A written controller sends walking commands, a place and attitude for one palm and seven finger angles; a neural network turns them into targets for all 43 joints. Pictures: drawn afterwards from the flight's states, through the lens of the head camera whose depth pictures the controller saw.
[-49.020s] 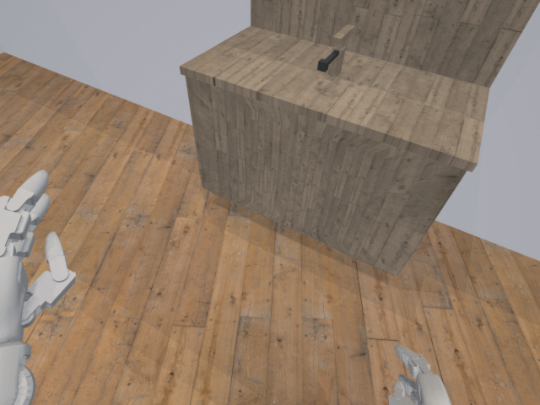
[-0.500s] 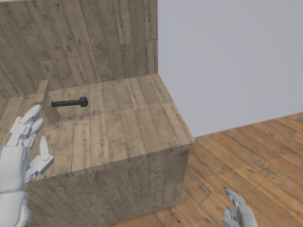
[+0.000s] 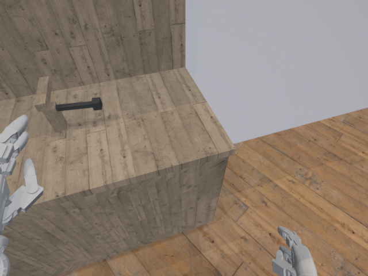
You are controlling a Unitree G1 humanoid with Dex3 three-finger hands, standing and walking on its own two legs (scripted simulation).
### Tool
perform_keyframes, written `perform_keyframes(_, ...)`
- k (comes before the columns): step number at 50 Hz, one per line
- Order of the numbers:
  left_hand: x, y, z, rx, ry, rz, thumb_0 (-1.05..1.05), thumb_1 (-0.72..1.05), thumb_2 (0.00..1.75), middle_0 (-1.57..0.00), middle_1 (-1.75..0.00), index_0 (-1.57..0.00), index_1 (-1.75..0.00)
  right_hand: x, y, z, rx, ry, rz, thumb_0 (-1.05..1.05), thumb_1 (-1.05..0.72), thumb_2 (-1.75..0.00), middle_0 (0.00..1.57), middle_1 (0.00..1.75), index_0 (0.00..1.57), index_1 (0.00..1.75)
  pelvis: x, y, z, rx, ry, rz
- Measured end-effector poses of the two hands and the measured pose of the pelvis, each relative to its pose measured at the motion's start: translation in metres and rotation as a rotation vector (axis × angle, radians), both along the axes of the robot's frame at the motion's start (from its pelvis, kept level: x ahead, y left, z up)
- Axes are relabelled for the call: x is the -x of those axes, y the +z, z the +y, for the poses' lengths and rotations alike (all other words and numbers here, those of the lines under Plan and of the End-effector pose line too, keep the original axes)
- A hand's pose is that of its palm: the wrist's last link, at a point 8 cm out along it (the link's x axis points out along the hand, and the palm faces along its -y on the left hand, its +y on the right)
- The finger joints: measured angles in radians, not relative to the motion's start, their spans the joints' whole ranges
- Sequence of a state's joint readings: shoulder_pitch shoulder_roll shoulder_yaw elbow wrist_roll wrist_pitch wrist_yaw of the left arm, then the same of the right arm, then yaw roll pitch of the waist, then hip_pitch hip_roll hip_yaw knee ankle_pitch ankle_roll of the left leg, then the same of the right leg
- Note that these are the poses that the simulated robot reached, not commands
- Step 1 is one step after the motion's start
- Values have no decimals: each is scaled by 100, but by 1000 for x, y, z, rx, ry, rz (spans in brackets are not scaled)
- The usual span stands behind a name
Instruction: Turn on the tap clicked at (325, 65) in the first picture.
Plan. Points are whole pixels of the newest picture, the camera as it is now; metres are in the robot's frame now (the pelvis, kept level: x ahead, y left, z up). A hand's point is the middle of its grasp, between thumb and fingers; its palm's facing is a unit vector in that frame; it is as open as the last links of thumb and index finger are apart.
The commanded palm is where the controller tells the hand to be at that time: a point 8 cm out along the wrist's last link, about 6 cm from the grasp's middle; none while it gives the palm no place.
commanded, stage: step back with the hand held close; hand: left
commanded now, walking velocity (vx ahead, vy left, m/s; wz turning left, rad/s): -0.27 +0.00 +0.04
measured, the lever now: (96, 103) +0.58 +0.32 +0.03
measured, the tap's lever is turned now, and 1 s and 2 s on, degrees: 81 81 81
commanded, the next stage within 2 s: stop stepping back and stand still in 0.84 s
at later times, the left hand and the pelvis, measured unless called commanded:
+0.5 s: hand (14, 240) +0.13 +0.24 +0.17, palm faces +0.43 -0.81 -0.40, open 7.4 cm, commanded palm +0.08 +0.28 +0.18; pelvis -0.06 -0.01 -0.01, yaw +3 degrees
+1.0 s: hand out of the picture +0.06 +0.19 +0.17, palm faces +0.32 -0.84 -0.44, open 7.4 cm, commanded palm +0.00 +0.25 +0.18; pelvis -0.16 -0.04 +0.00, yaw +1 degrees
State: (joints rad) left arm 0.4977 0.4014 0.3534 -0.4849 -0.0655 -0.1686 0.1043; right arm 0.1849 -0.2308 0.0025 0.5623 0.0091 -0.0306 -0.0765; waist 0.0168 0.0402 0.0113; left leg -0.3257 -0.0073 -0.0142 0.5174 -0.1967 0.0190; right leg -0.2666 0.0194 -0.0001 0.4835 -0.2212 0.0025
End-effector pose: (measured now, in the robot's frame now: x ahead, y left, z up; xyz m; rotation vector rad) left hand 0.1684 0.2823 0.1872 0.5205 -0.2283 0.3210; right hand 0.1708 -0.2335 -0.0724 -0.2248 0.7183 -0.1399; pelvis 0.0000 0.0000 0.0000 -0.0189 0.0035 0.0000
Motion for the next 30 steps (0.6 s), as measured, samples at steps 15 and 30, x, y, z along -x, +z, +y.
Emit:
perform_keyframes(15,42,-11,4,35,26,-67,2,89,90,-21,-30,-21,-30,41,-2,13,21,49,-24,2,-90,-89,20,30,21,30,43,-6,3,16,29,-13)
perform_keyframes(30,85,-14,-2,63,22,-100,1,89,90,-21,-30,-21,-30,75,-7,0,56,71,48,2,-90,-89,20,30,21,30,74,-11,-1,-11,77,12)
